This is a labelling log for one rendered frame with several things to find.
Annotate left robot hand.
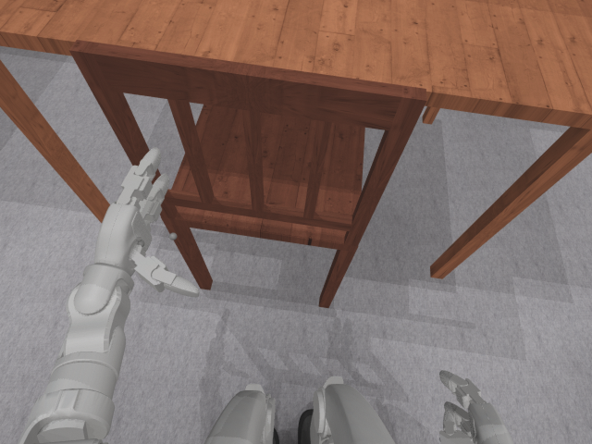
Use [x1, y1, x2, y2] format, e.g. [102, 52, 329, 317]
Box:
[94, 147, 200, 297]

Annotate right robot hand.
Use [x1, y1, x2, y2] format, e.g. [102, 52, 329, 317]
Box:
[439, 370, 513, 444]

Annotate left robot thigh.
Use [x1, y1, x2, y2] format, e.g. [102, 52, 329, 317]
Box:
[204, 390, 276, 444]

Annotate robot thigh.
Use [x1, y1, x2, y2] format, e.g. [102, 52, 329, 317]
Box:
[204, 390, 276, 444]
[313, 384, 395, 444]

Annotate right robot thigh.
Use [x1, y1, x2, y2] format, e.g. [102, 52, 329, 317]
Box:
[313, 384, 395, 444]

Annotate table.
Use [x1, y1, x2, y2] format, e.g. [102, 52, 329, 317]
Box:
[0, 0, 592, 279]

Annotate chair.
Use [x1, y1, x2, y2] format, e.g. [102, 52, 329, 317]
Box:
[69, 40, 427, 308]

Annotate robot left forearm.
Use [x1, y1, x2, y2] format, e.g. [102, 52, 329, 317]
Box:
[18, 264, 134, 444]

